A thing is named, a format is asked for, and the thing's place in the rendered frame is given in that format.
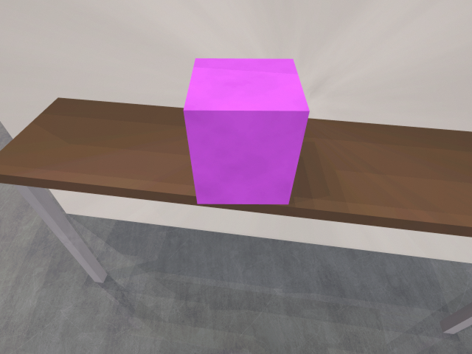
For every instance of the table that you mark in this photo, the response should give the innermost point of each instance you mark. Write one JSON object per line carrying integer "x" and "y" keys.
{"x": 392, "y": 176}

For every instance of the carton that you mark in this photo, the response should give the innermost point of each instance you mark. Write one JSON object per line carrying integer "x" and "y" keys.
{"x": 245, "y": 120}

